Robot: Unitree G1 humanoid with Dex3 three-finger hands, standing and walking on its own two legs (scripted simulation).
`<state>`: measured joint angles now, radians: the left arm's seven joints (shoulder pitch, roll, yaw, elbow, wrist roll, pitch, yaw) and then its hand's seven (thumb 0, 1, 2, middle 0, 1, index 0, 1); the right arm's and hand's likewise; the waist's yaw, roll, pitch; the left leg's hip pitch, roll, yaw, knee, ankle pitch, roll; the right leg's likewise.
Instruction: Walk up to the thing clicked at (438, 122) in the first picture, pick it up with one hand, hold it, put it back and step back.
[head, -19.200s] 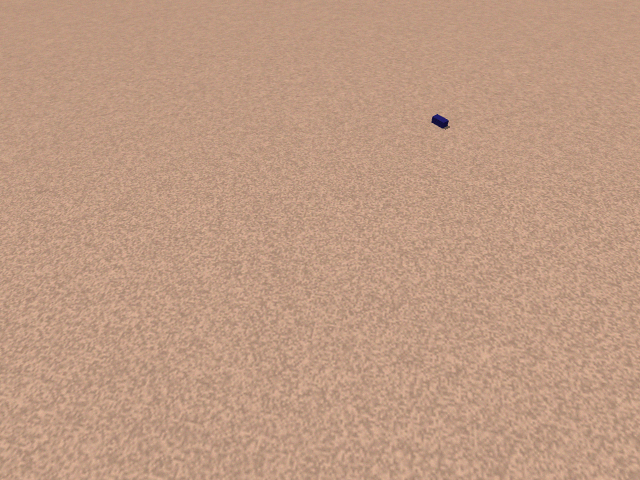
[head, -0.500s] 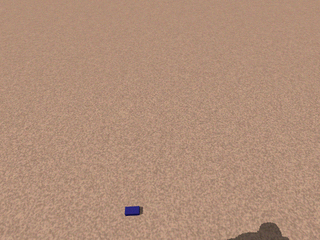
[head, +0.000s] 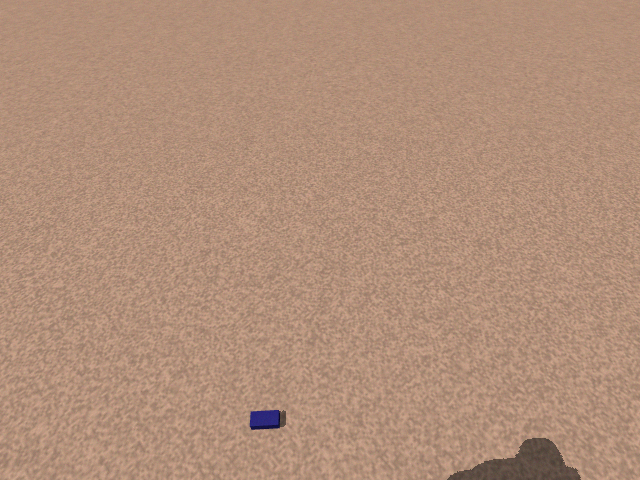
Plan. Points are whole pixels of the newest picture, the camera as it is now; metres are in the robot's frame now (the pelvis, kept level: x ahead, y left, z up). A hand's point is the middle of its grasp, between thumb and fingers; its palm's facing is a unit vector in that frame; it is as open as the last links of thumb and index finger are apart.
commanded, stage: stand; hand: left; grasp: from above
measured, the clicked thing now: (265, 419) +0.41 +0.20 -0.76
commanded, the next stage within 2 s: rise first in 0.10 s
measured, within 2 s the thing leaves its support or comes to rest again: neither
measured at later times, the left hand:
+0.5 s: hand out of the picture +0.16 +0.25 -0.17, palm faces -0.05 -0.93 -0.36, open 9.5 cm
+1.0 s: hand out of the picture +0.12 +0.26 -0.24, palm faces -0.19 -0.87 -0.46, open 12.7 cm
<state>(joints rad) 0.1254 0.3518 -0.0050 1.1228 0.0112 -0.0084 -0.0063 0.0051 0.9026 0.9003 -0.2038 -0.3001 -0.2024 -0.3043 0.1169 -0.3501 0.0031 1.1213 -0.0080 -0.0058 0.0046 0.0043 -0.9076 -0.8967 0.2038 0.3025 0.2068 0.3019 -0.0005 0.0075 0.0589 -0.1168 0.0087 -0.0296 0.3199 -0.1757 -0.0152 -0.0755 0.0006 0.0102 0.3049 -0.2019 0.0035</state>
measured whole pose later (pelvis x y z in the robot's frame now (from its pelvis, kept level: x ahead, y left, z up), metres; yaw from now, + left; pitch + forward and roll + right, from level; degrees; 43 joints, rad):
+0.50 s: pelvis -0.01 +0.00 -0.03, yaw +0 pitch +8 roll +0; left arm -0.02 0.33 0.14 0.95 0.13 0.06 -0.03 0.00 0.33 0.82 -0.29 -0.65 -0.28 -0.66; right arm 0.23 -0.25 -0.03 0.74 0.03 -0.02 -0.02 0.01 -0.90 -0.89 0.20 0.30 0.21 0.30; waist -0.03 0.00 -0.02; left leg -0.49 0.01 -0.03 0.67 -0.32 -0.02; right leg -0.45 0.01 0.01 0.65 -0.35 0.00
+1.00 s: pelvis -0.02 +0.01 -0.11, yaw +0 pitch +19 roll -2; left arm 0.27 0.31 0.11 0.42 0.26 0.22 0.01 0.00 -0.32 0.75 -0.37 -0.78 -0.36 -0.80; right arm 0.19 -0.23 -0.03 0.52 0.00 -0.11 -0.01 0.01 -0.94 -0.91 0.20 0.30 0.21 0.30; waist -0.03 0.01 -0.13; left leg -0.99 0.01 -0.06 1.20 -0.54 -0.01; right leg -0.93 0.02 -0.01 1.16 -0.56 0.01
